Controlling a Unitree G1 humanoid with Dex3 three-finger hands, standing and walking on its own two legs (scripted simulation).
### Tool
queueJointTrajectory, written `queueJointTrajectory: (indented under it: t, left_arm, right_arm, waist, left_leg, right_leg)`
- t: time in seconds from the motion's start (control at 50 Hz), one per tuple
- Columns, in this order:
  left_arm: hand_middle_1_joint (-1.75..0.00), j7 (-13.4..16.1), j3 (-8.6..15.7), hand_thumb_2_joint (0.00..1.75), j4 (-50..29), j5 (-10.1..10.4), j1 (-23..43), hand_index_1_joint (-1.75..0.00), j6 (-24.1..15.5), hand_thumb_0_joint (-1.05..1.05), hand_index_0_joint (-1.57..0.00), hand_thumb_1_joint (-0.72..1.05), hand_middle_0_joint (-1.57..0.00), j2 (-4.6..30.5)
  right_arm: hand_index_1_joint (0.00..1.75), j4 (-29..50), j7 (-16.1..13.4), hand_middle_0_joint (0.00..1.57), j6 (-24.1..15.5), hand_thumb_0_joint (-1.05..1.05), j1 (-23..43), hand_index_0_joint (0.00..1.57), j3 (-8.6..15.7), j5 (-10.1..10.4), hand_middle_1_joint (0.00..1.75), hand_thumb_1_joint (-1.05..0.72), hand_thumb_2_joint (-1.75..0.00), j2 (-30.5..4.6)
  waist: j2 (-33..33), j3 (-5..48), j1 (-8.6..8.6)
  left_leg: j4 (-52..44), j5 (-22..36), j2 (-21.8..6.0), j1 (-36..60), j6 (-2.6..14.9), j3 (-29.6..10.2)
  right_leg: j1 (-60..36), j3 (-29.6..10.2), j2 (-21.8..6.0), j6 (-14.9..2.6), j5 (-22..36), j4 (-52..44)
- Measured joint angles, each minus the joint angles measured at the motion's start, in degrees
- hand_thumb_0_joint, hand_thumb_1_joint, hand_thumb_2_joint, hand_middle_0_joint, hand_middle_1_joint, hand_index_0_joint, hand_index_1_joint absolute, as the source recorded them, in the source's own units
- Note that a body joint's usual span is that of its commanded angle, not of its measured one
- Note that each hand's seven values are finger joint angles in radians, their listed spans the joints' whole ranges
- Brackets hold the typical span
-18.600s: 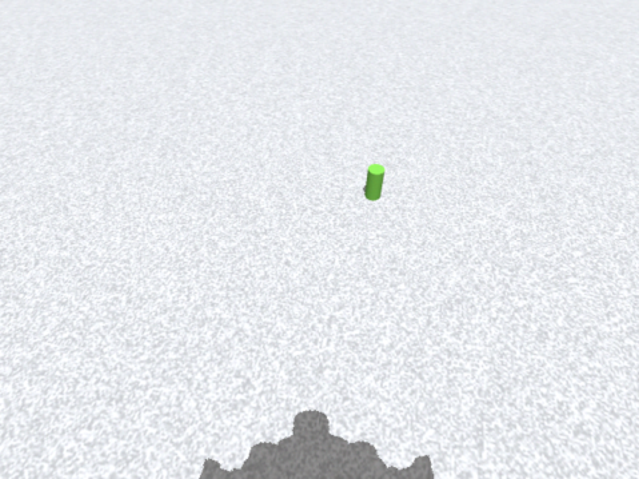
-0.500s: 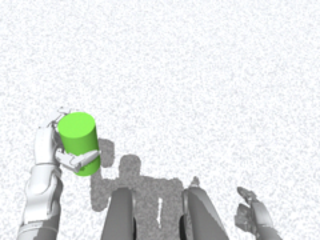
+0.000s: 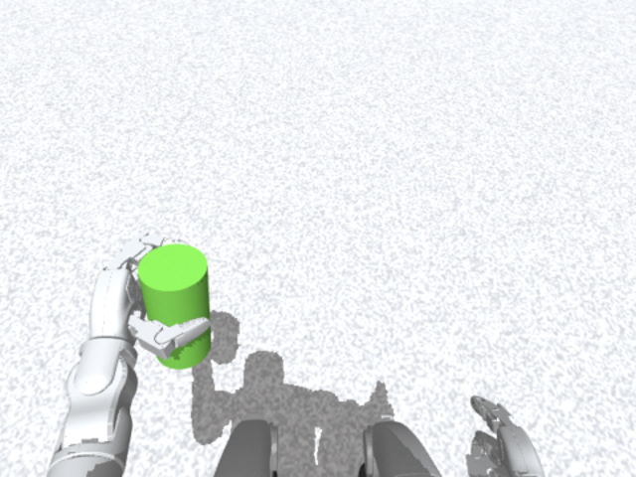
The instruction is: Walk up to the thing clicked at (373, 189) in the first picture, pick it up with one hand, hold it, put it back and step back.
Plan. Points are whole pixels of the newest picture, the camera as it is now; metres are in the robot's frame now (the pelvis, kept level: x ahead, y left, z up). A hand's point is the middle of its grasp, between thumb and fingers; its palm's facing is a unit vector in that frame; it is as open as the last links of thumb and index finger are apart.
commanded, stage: lift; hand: left
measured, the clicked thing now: (179, 309) +0.32 +0.18 +0.00
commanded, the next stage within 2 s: hold in 0.62 s
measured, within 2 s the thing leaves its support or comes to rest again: neither
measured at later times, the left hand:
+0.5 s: hand (177, 268) +0.34 +0.17 +0.06, palm faces +0.02 -1.00 -0.02, open 11.1 cm
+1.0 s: hand (177, 254) +0.35 +0.16 +0.08, palm faces +0.02 -1.00 -0.02, open 11.0 cm
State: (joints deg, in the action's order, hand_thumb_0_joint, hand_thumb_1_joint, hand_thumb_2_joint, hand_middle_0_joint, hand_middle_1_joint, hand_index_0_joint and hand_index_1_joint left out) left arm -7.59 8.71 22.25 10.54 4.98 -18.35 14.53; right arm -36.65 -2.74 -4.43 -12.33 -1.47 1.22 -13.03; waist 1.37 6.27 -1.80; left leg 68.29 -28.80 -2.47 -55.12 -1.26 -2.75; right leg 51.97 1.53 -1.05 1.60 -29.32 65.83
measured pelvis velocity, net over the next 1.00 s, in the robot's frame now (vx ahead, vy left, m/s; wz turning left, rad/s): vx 0.03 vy -0.01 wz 0.00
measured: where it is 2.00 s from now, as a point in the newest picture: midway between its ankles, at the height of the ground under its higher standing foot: outside the picture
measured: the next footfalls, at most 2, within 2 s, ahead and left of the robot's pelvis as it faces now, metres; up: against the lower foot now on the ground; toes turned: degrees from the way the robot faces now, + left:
none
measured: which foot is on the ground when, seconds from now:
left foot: down 0.00-1.00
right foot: down 0.00-1.00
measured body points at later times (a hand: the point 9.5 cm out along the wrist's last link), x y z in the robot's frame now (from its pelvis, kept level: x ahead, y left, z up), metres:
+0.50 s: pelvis +0.02 -0.01 +0.04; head +0.08 +0.00 +0.48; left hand +0.34 +0.22 +0.06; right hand +0.15 -0.25 -0.07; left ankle +0.04 +0.13 -0.64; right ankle +0.03 -0.14 -0.64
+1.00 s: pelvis +0.03 -0.01 +0.05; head +0.08 +0.00 +0.50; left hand +0.34 +0.22 +0.09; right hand +0.16 -0.25 -0.06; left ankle +0.04 +0.13 -0.64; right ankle +0.03 -0.14 -0.64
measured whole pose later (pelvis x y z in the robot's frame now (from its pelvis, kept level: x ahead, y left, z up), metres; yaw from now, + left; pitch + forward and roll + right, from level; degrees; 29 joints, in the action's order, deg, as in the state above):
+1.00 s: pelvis +0.03 -0.01 +0.05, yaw +0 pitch +8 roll -1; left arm -9.0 8.2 26.6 10.7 5.5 -19.5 12.2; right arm -37.4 -3.6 -1.2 -13.9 -1.0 0.3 -12.7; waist 0.9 2.8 -1.7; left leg 51.3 -24.8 -2.7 -34.2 -1.7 -1.6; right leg 31.8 1.1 -0.9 1.1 -25.4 49.6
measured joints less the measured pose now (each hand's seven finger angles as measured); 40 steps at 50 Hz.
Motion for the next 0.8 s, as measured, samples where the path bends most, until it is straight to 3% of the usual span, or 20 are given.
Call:
queueJointTrajectory:
  t: [0.38, 0.8]
  left_arm:
    - [-1.15, -0.52, -0.10, 1.09, 3.12, 0.40, 0.62, -1.10, -0.45, 0.07, -0.64, -0.53, -0.77, -1.40]
    - [-1.15, -1.98, -0.28, 1.09, 4.10, 0.46, 0.43, -1.10, -1.17, 0.07, -0.64, -0.53, -0.77, -1.74]
  right_arm:
    - [0.30, -0.74, -1.31, 0.20, 0.82, 0.01, -0.88, 0.20, -0.18, -0.61, 0.30, -0.90, -0.90, 0.17]
    - [0.30, -0.80, -1.02, 0.20, 2.36, 0.01, -1.39, 0.20, 0.40, -0.91, 0.30, -0.90, -0.90, 0.17]
  waist:
    - [-0.46, -1.78, -0.16]
    - [-0.50, -3.08, 0.12]
  left_leg:
    - [-9.84, 2.43, -0.32, 11.83, -0.47, 0.34]
    - [-14.90, 3.17, -0.27, 18.50, -0.50, 1.01]
  right_leg:
    - [-11.52, 0.13, 0.26, -0.50, 2.36, -9.49]
    - [-17.90, -0.29, 0.17, -0.48, 3.16, -14.36]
